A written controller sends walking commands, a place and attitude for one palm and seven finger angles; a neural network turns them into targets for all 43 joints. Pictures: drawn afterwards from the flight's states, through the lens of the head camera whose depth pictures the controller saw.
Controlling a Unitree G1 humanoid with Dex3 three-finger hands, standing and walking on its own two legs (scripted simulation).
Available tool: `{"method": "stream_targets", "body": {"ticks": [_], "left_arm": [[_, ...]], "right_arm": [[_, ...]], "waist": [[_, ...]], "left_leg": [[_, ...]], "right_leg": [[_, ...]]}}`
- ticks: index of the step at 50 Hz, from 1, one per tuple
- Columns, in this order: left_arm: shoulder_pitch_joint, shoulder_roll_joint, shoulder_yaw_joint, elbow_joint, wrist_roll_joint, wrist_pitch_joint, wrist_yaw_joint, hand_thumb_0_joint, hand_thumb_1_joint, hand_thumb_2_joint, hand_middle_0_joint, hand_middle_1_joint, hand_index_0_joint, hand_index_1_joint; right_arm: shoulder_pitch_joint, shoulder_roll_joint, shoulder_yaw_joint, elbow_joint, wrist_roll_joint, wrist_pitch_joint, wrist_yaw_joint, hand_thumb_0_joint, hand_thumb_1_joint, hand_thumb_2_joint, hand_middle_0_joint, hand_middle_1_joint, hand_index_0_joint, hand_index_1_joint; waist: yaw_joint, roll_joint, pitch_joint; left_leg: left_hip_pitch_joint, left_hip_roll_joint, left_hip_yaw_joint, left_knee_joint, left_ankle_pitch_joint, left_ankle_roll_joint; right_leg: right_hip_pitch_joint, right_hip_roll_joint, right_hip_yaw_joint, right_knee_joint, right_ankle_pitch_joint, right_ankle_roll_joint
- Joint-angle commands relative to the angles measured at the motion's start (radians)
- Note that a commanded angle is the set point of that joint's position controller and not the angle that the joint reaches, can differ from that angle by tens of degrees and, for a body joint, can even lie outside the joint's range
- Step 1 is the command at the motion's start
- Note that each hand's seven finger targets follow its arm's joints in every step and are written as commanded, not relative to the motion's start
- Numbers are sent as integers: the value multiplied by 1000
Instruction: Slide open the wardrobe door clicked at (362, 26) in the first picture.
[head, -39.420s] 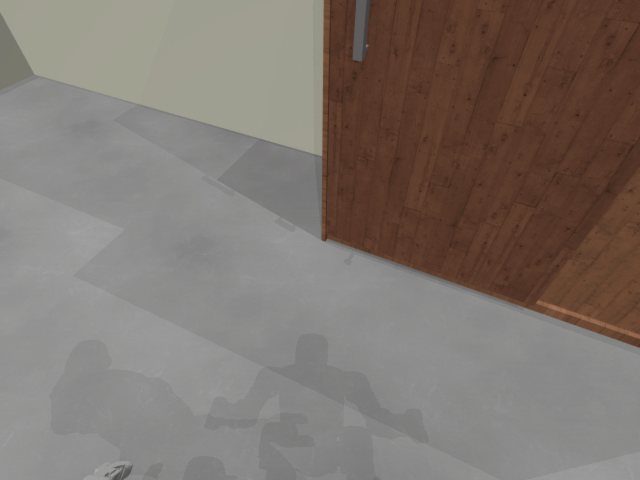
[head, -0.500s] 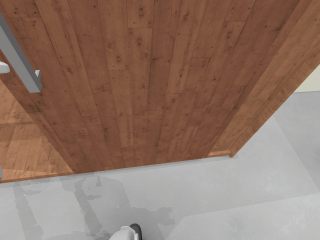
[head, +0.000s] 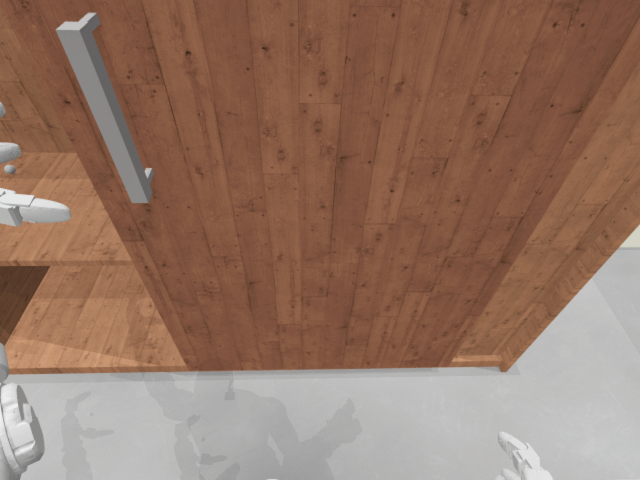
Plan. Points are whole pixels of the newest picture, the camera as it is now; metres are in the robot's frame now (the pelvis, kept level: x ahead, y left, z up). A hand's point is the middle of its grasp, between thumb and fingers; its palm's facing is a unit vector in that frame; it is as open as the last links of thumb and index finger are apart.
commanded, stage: slip the hand off the handle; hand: left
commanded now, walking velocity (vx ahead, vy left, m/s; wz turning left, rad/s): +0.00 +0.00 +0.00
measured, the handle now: (119, 118) +0.51 +0.33 +0.19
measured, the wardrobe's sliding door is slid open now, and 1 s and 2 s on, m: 0.61 0.61 0.61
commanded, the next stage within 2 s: draw the hand back to the body in 0.40 s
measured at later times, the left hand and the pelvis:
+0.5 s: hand (11, 173) +0.35 +0.37 +0.21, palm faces +0.49 -0.85 -0.20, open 14.7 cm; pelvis +0.01 -0.01 +0.00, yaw -1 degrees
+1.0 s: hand (17, 252) +0.27 +0.33 +0.19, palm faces +0.14 -0.99 -0.03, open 14.6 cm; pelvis +0.01 +0.02 +0.00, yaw +0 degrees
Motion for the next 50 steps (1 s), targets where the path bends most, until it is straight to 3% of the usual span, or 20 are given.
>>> {"method": "stream_targets", "body": {"ticks": [1,5,7,8,11,13,15,19,24,26,27,28,30,32,34,36,39,44,47,50], "left_arm": [[-412,317,11,-253,-14,-55,-23,0,-550,200,-250,-1150,-250,-1150],[-336,334,57,-371,-40,-92,-21,0,-550,200,-250,-1150,-250,-1150],[-304,330,70,-330,-56,-91,-26,0,-550,200,-250,-1150,-250,-1150],[-300,365,109,-313,-62,-89,-28,0,-550,200,-250,-1150,-250,-1150],[-310,384,116,-267,-61,-71,-36,0,-550,200,-250,-1150,-250,-1150],[-341,373,87,-264,-49,-58,-42,0,-550,200,-250,-1150,-250,-1150],[-328,403,105,-276,-39,-61,-44,0,-550,200,-250,-1150,-250,-1150],[-270,394,114,-290,-50,-83,-63,0,-550,200,-250,-1150,-250,-1150],[-184,369,136,-285,-84,-88,-83,0,-550,200,-250,-1150,-250,-1150],[-186,355,138,-321,-88,-77,-77,0,-550,200,-250,-1150,-250,-1150],[-125,280,58,-247,-181,-43,-214,0,-550,200,-250,-1150,-250,-1150],[-109,356,132,-270,-216,-33,-288,0,-550,200,-250,-1150,-250,-1150],[-76,425,188,-350,-255,-15,-372,0,-550,200,-250,-1150,-250,-1150],[-49,421,204,-363,-299,0,-459,0,-550,200,-250,-1150,-250,-1150],[12,483,284,-405,-337,-9,-512,0,-550,200,-250,-1150,-250,-1150],[124,450,302,-443,-341,6,-492,0,-550,200,-250,-1150,-250,-1150],[173,352,244,-500,-335,45,-430,0,-550,200,-250,-1150,-250,-1150],[144,150,72,-679,-343,95,-369,0,-550,200,-250,-1150,-250,-1150],[111,108,23,-785,-331,97,-325,0,-514,218,-249,-1129,-249,-1129],[128,155,71,-873,-323,83,-280,0,-405,270,-245,-1065,-245,-1065]], "right_arm": [[-19,-151,-57,-108,1,-58,-14,0,-900,-900,200,300,200,300],[-39,-144,-55,-120,-3,-71,-11,0,-900,-900,200,300,200,300],[-44,-142,-51,-109,-2,-71,-12,0,-900,-900,200,300,200,300],[-41,-147,-53,-103,-3,-71,-13,0,-900,-900,200,300,200,300],[-44,-147,-50,-95,0,-73,-15,0,-900,-900,200,300,200,300],[-43,-148,-50,-97,-2,-74,-15,0,-900,-900,200,300,200,300],[-39,-150,-51,-101,-4,-76,-15,0,-900,-900,200,300,200,300],[-23,-150,-56,-108,-5,-72,-12,0,-900,-900,200,300,200,300],[-18,-152,-61,-108,-1,-68,-10,0,-900,-900,200,300,200,300],[-31,-149,-63,-111,0,-69,-8,0,-900,-900,200,300,200,300],[-40,-174,-59,-114,22,-71,-15,0,-900,-900,200,300,200,300],[-41,-174,-61,-130,32,-73,-21,0,-900,-900,200,300,200,300],[-68,-172,-51,-155,35,-74,-27,0,-900,-900,200,300,200,300],[-96,-164,-37,-186,41,-84,-24,0,-900,-900,200,300,200,300],[-102,-165,-34,-212,38,-91,-16,0,-900,-900,200,300,200,300],[-106,-149,-31,-242,36,-99,0,0,-900,-900,200,300,200,300],[-125,-140,-35,-275,38,-105,18,0,-900,-900,200,300,200,300],[-167,-130,-27,-286,48,-120,14,0,-900,-900,200,300,200,300],[-182,-127,-22,-259,41,-134,1,0,-900,-900,200,300,200,300],[-198,-126,-18,-238,31,-145,-11,0,-900,-900,200,300,200,300]], "waist": [[-33,139,-191],[-9,148,-260],[-18,90,-212],[-13,80,-206],[-13,105,-165],[-24,112,-170],[-13,134,-196],[-9,95,-242],[5,63,-235],[6,82,-235],[-37,41,-260],[-6,19,-277],[20,54,-327],[20,52,-313],[44,73,-297],[60,77,-230],[59,96,-151],[19,124,-148],[4,131,-135],[24,148,-168]], "left_leg": [[426,19,-155,-92,-256,-13],[470,12,-142,-63,-130,-10],[439,11,-131,-61,-135,-8],[417,10,-127,-58,-135,-8],[382,6,-119,-57,-158,-8],[385,5,-122,-59,-174,-7],[384,3,-113,-41,-122,-4],[401,3,-108,-19,-52,1],[398,2,-106,-15,-14,1],[409,2,-107,-23,-16,-1],[438,5,-106,-28,-1,1],[438,2,-101,-10,24,8],[439,-10,-90,9,84,13],[452,-11,-97,16,101,9],[439,-16,-97,29,121,7],[424,-8,-103,12,106,6],[428,7,-112,-32,31,-6],[501,23,-157,-85,-124,-16],[518,37,-207,-142,-264,-27],[530,35,-210,-167,-286,-32]], "right_leg": [[-286,-6,80,-144,33,-4],[-239,-2,82,-143,94,-8],[-250,-1,81,-151,87,0],[-246,-2,85,-153,81,3],[-260,-7,92,-159,58,6],[-276,-8,93,-159,50,9],[-255,-11,100,-155,80,7],[-230,-7,95,-143,134,9],[-226,-1,84,-132,172,13],[-237,1,83,-131,170,14],[-195,-3,92,-142,229,30],[-167,-4,106,-141,281,51],[-109,-18,128,-123,419,68],[-112,-22,139,-116,474,85],[-103,-29,153,-115,515,102],[-146,-18,132,-112,441,83],[-204,5,97,-139,240,55],[-244,18,84,-155,122,44],[-250,21,60,-149,73,20],[-199,18,57,-158,68,-2]]}}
